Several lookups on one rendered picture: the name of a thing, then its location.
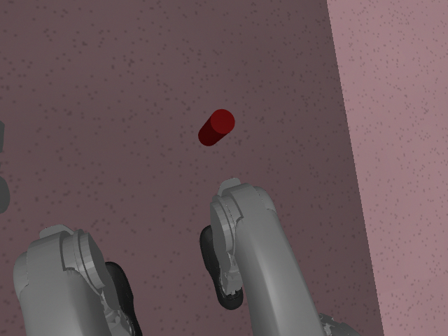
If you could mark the right robot hand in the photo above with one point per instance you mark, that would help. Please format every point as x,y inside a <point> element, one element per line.
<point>333,328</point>

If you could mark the left robot foot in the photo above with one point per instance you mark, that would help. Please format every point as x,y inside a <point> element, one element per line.
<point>125,296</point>

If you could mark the right robot foot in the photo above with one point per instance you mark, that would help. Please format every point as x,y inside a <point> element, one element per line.
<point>230,302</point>

